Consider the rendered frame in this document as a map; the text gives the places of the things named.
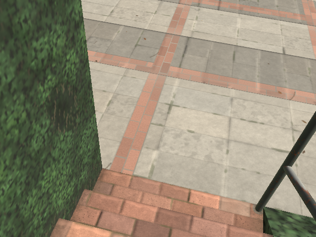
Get stairs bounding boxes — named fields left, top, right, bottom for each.
left=50, top=168, right=274, bottom=237

